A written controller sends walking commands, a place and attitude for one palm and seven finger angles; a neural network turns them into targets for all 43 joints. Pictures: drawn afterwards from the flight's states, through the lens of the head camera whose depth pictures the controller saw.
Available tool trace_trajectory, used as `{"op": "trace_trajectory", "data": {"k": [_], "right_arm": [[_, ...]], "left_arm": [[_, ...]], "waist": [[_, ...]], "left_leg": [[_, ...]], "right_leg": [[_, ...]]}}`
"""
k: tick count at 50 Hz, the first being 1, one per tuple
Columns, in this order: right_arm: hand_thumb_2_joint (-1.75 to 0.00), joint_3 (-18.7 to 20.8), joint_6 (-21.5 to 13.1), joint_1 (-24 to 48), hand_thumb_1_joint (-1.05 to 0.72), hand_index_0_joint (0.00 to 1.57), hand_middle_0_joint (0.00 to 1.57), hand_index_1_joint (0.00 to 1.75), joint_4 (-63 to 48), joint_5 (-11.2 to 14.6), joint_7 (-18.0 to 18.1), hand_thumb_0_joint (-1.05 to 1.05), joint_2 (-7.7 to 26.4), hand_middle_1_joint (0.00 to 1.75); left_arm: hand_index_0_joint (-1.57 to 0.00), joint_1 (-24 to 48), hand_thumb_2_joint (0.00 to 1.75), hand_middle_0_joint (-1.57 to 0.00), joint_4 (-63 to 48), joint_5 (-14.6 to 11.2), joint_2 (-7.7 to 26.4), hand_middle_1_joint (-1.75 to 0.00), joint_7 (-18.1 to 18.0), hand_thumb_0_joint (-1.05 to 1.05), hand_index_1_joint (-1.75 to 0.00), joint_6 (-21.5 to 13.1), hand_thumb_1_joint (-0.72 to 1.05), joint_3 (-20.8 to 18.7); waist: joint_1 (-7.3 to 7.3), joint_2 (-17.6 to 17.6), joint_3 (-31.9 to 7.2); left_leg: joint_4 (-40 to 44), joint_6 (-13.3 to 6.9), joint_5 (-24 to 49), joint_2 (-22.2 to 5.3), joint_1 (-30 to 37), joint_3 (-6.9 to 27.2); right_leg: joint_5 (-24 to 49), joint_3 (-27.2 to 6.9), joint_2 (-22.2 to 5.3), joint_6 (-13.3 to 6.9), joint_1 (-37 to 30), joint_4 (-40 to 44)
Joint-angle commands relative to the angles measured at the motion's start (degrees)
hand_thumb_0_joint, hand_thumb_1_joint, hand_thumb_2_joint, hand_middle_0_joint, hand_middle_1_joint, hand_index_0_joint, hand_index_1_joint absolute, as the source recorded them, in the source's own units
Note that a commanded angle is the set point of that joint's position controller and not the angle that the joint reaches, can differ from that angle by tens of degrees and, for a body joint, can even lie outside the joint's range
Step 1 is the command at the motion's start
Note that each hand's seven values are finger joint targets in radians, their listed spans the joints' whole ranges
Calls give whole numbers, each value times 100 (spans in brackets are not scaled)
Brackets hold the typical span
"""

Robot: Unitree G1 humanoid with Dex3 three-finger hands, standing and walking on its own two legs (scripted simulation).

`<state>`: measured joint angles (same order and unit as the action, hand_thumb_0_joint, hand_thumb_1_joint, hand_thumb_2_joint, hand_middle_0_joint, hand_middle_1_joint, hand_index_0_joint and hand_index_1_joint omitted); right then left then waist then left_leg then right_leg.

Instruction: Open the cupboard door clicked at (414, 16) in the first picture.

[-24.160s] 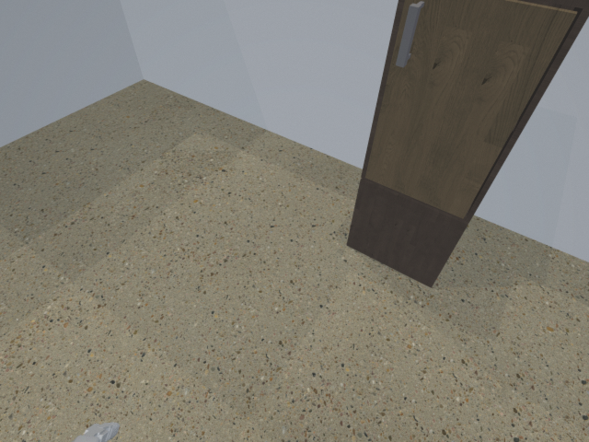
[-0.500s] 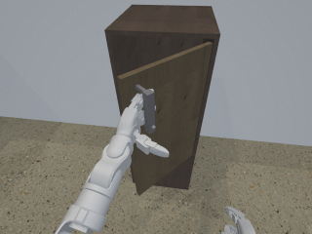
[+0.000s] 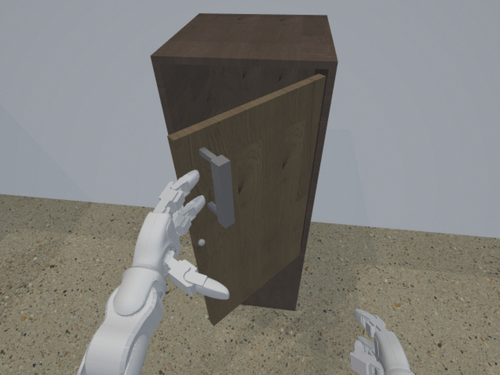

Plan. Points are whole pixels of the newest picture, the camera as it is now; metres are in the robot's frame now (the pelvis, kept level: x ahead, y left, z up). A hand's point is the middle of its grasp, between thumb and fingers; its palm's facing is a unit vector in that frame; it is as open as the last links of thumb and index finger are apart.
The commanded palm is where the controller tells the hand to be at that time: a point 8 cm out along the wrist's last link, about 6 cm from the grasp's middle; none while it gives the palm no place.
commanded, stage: slide the hand sideways off the handle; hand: left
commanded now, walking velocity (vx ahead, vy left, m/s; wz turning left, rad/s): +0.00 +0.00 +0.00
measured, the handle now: (216, 188) +0.37 +0.09 +0.15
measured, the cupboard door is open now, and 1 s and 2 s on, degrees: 49 49 49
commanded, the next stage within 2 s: draw the hand back to the body in 0.42 s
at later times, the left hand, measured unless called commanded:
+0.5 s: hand (165, 269) +0.22 +0.14 +0.14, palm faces -0.02 -1.00 -0.05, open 16.3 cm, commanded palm +0.20 +0.19 +0.14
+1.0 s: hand (130, 275) +0.20 +0.17 +0.14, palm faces -0.01 -1.00 -0.07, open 16.3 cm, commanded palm +0.17 +0.23 +0.15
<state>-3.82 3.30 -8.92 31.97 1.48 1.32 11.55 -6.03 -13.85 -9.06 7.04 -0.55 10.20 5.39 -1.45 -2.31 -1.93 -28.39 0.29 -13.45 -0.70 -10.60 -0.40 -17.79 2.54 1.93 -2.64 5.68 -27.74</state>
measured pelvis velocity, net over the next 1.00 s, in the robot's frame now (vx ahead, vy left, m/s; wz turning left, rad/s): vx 0.00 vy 0.00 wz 0.02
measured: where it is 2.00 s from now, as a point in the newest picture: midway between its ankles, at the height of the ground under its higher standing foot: outside the picture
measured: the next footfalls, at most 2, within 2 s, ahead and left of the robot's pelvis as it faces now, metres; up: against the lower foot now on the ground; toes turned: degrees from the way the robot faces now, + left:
none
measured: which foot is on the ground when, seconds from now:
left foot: down 0.00-1.00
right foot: down 0.00-1.00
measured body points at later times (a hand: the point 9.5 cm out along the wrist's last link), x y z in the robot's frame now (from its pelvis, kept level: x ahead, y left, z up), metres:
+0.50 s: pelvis +0.01 -0.02 +0.00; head -0.02 -0.04 +0.44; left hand +0.21 +0.19 +0.14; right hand +0.21 -0.23 -0.07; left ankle +0.03 +0.12 -0.74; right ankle -0.02 -0.09 -0.74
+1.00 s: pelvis +0.00 +0.00 +0.00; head -0.04 -0.02 +0.44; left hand +0.20 +0.23 +0.15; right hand +0.21 -0.21 -0.06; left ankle +0.03 +0.12 -0.74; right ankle -0.02 -0.09 -0.74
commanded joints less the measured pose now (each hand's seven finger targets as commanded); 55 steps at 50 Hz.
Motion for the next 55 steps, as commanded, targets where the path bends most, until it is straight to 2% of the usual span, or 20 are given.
{"op": "trace_trajectory", "data": {"k": [1,7,10,14,17,20,23,26,28,30,32,33,36,42,48,51,52,53,54,55], "right_arm": [[-90,177,-387,1025,-90,20,20,30,-1076,7,98,0,493,30],[-90,180,-537,929,-90,20,20,30,-1072,31,167,0,522,30],[-90,189,-624,860,-90,20,20,30,-1115,32,176,0,537,30],[-90,217,-708,771,-90,20,20,30,-1144,62,161,0,566,30],[-90,240,-838,717,-90,20,20,30,-1167,75,176,0,602,30],[-90,255,-1010,641,-90,20,20,30,-1163,79,209,0,635,30],[-90,270,-1194,587,-90,20,20,30,-1044,89,260,0,673,30],[-90,276,-1329,591,-90,20,20,30,-985,94,309,0,671,30],[-90,272,-1380,622,-90,20,20,30,-949,87,318,0,672,30],[-90,255,-1420,640,-90,20,20,30,-983,73,313,0,648,30],[-90,259,-1421,644,-90,20,20,30,-978,82,301,0,662,30],[-90,231,-1424,665,-90,20,20,30,-1012,75,292,0,627,30],[-90,233,-1444,673,-90,20,20,30,-1015,95,293,0,648,30],[-90,229,-1535,702,-90,20,20,30,-994,149,317,0,709,30],[-90,227,-1674,638,-90,20,20,30,-977,153,354,0,730,30],[-90,230,-1699,601,-90,20,20,30,-951,145,371,0,745,30],[-90,210,-1682,693,-90,20,20,30,-915,5,411,0,648,30],[-90,190,-1654,690,-90,20,20,30,-819,-86,434,0,582,30],[-90,190,-1599,630,-90,20,20,30,-782,-85,425,0,593,30],[-90,210,-1527,626,-90,20,20,30,-768,-94,407,0,603,30]], "left_arm": [[-15,1041,30,-15,-1518,-28,528,-30,196,0,-30,-315,-50,-619],[-15,653,30,-15,-1658,-236,808,-30,474,0,-30,-369,-50,-1023],[-15,192,30,-15,-1804,-348,843,-30,612,0,-30,-427,-50,-1176],[-15,-343,30,-15,-1994,-431,1001,-30,772,0,-30,-521,-50,-1398],[-15,-431,30,-15,-2162,-485,971,-30,925,0,-30,-627,-50,-1311],[-15,-569,30,-15,-2335,-562,998,-30,1072,0,-30,-770,-50,-1329],[-15,-174,30,-15,-2251,-612,1014,-30,1135,0,-30,-875,-50,-1266],[-15,-50,30,-15,-2081,-592,961,-30,1132,0,-30,-907,-50,-1183],[-15,-33,30,-15,-2037,-562,1189,-30,1051,0,-30,-911,-50,-1420],[-15,-207,30,-15,-2046,-534,1152,-30,1024,0,-30,-900,-50,-1424],[-15,-498,30,-15,-1963,-555,1330,-30,1003,0,-30,-857,-50,-1647],[-15,-445,30,-15,-2072,-570,1245,-30,1007,0,-30,-850,-50,-1602],[-15,-580,30,-15,-2064,-704,1392,-30,1068,0,-30,-764,-50,-1899],[-15,-455,30,-15,-2123,-779,1354,-30,1220,0,-30,-653,-50,-1770],[-15,-532,33,-15,-2428,-772,1419,-30,1325,0,-30,-714,-43,-1799],[-16,-563,37,-16,-2390,-802,1510,-30,1337,0,-30,-699,-32,-1947],[-16,-391,39,-16,-2862,-16,2031,-30,486,0,-30,-1175,-29,-1984],[-16,-851,40,-16,-2428,74,1545,-30,146,0,-30,-1295,-26,-1790],[-16,-1189,42,-16,-2103,112,1364,-30,12,0,-30,-1321,-22,-1699],[-16,-1200,43,-16,-2195,207,1422,-30,-106,0,-30,-1401,-18,-1716]], "waist": [[-28,456,-608],[-41,276,-490],[-91,384,-757],[-104,384,-703],[-39,323,-508],[-26,312,-566],[97,384,-344],[87,263,-241],[6,181,-347],[-72,212,-473],[-160,238,-607],[-164,238,-665],[-201,340,-667],[-104,152,-200],[-112,-94,-382],[-120,52,-359],[-199,58,115],[-126,213,398],[-101,391,588],[-115,295,486]], "left_leg": [[162,-243,863,136,579,-55],[63,-234,889,155,540,-20],[35,-238,1119,156,555,-26],[-36,-229,1254,146,458,-55],[-114,-244,1145,149,432,-45],[-174,-248,1133,162,429,-8],[-226,-254,899,160,377,70],[-264,-252,651,190,316,92],[-244,-236,583,192,290,97],[-196,-234,658,193,293,98],[-167,-224,786,173,295,75],[-118,-228,843,179,309,70],[-122,-222,894,167,275,53],[-51,-224,659,129,277,81],[6,-216,681,141,408,136],[61,-204,627,130,394,184],[184,-174,356,104,246,175],[262,-153,164,91,232,172],[296,-147,24,73,169,183],[349,-155,24,52,238,160]], "right_leg": [[1645,-178,-124,218,477,627],[1729,-185,-138,231,506,616],[2377,-176,-178,303,310,454],[2841,-188,-206,360,284,347],[2654,-201,-193,385,485,384],[2631,-205,-207,401,539,336],[2095,-214,-198,392,808,425],[1525,-274,-215,366,994,511],[1241,-316,-246,320,898,546],[1367,-265,-246,311,791,468],[1580,-206,-226,289,630,390],[1697,-157,-223,291,575,336],[1929,-163,-208,336,522,337],[1263,-49,-110,266,864,480],[1205,37,-95,228,849,422],[1112,107,-60,225,862,415],[697,-148,-137,189,985,832],[399,-165,-164,179,1082,985],[201,-148,-166,184,1173,1027],[178,-174,-179,186,1069,1059]]}}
